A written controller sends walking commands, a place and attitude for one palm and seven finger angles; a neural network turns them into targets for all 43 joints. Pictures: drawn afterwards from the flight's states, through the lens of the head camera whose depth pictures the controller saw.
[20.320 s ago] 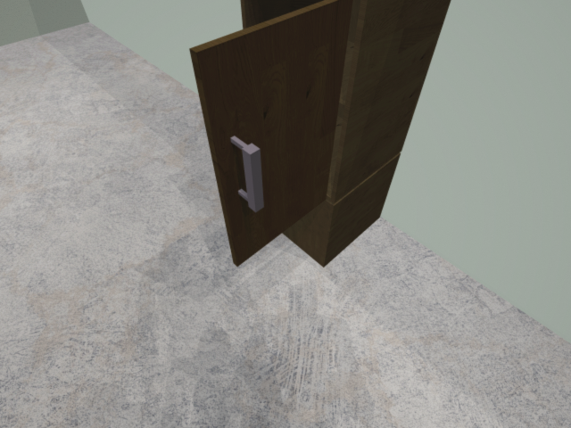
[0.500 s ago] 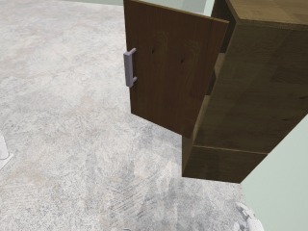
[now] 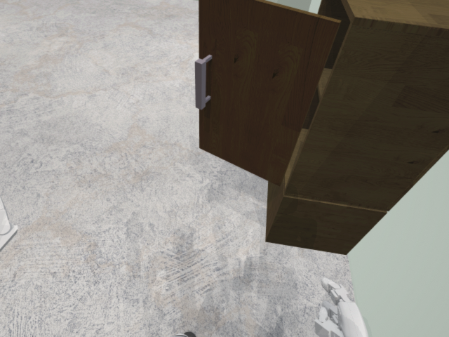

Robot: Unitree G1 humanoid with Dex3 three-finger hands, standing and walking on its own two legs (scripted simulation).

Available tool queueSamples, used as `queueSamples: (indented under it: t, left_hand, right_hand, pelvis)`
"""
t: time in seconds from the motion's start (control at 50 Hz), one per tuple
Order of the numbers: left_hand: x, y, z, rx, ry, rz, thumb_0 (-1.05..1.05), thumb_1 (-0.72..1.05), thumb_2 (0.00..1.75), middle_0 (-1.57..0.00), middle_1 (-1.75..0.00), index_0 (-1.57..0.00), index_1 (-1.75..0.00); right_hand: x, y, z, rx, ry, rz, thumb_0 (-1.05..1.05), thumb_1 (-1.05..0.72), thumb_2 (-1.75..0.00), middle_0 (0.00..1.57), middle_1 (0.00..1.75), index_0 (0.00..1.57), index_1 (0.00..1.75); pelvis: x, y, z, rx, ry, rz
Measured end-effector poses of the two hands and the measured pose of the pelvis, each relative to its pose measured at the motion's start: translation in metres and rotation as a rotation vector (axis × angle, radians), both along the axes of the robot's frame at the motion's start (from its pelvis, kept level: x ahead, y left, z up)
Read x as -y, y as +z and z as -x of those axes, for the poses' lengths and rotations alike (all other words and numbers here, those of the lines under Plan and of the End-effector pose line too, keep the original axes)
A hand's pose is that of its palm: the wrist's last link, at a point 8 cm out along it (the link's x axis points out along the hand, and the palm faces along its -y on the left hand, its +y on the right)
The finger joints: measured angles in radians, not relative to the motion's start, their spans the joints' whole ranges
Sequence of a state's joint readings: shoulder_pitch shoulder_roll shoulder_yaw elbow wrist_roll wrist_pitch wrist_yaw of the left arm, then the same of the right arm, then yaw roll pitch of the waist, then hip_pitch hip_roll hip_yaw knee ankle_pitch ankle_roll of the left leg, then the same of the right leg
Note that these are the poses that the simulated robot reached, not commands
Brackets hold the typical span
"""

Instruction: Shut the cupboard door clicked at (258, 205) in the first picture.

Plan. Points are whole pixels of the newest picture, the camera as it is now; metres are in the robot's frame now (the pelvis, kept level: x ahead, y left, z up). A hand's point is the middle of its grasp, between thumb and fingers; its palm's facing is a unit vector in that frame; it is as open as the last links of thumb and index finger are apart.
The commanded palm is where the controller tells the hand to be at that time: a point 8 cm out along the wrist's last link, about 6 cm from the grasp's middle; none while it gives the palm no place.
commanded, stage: stop stepping back and stand still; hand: left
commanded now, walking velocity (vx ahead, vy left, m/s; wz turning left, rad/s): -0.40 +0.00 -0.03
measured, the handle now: (204, 82) +0.82 +0.15 +0.00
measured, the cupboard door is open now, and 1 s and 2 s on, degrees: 68 68 68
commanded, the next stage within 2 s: let the arm hang, fingers relaxed in 0.92 s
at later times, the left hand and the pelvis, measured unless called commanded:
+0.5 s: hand (3, 257) +0.16 +0.27 +0.17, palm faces +0.39 -0.83 -0.40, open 7.5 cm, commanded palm +0.09 +0.31 +0.19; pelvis -0.06 +0.02 +0.01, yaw -2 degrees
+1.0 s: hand out of the picture +0.16 +0.29 +0.17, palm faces +0.39 -0.81 -0.44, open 7.5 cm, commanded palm none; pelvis -0.05 +0.03 +0.01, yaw -2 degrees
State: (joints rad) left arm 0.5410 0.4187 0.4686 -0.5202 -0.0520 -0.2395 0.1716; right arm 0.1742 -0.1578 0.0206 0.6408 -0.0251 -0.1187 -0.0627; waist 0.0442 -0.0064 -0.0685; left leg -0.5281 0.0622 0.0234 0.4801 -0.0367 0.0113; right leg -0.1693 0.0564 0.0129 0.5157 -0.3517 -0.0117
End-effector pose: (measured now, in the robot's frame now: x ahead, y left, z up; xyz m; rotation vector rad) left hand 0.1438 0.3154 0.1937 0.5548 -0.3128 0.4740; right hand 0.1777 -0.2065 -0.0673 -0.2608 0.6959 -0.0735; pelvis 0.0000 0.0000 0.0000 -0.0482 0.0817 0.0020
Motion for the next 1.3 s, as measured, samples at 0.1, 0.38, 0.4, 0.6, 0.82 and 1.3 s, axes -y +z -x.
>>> queueSamples:
  t: [0.1, 0.38, 0.4, 0.6, 0.82, 1.3]
  left_hand:
    - [0.032, -0.006, -0.003, -0.002, -0.132, 0.037, 0.02, 0.89, 0.9, -0.21, -0.3, -0.2, -0.3]
    - [-0.025, -0.015, 0.019, 0.007, -0.016, 0.08, 0.02, 0.89, 0.9, -0.21, -0.3, -0.21, -0.3]
    - [-0.025, -0.016, 0.018, -0.004, -0.012, 0.099, 0.02, 0.89, 0.9, -0.21, -0.3, -0.21, -0.3]
    - [0.01, 0.005, 0.047, -0.091, -0.169, -0.012, 0.02, 0.89, 0.9, -0.21, -0.3, -0.21, -0.3]
    - [-0.035, -0.021, 0.038, -0.038, 0.012, 0.135, 0.02, 0.89, 0.9, -0.21, -0.3, -0.2, -0.3]
    - [0.058, -0.323, 0.12, -1.4, -0.024, 0.587, 0.02, 0.91, 0.9, -0.2, -0.3, -0.19, -0.29]
  right_hand:
    - [0.012, -0.005, 0.03, -0.006, -0.047, -0.011, 0.01, -0.9, -0.9, 0.2, 0.3, 0.21, 0.3]
    - [0.041, -0.006, 0.13, -0.098, -0.238, 0.114, 0.01, -0.9, -0.9, 0.2, 0.3, 0.2, 0.3]
    - [0.036, -0.004, 0.133, -0.1, -0.229, 0.104, 0.01, -0.9, -0.9, 0.2, 0.3, 0.2, 0.3]
    - [-0.002, -0.004, 0.129, -0.048, -0.151, -0.018, 0.01, -0.9, -0.9, 0.2, 0.3, 0.2, 0.3]
    - [-0.01, -0.003, 0.108, -0.035, -0.13, 0.029, 0.01, -0.9, -0.9, 0.2, 0.3, 0.2, 0.3]
    - [0.033, -0.042, 0.155, -0.383, -0.137, 0.06, 0.01, -0.9, -0.9, 0.2, 0.3, 0.2, 0.3]
  pelvis:
    - [0.007, -0.002, 0.034, 0.035, -0.025, 0.015]
    - [-0.023, -0.001, 0.04, 0.102, -0.024, -0.014]
    - [-0.023, 0.002, 0.044, 0.099, -0.025, -0.015]
    - [-0.022, 0.007, 0.065, 0.09, -0.042, -0.015]
    - [-0.041, 0.005, 0.054, 0.118, -0.041, -0.034]
    - [-0.031, -0.002, 0.058, 0.104, -0.007, -0.03]
